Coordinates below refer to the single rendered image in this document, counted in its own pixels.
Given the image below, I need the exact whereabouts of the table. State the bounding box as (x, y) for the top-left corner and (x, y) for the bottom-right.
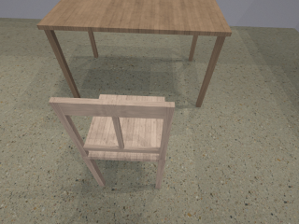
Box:
(37, 0), (232, 107)

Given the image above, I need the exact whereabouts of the chair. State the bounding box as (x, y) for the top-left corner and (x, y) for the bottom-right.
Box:
(49, 94), (175, 189)

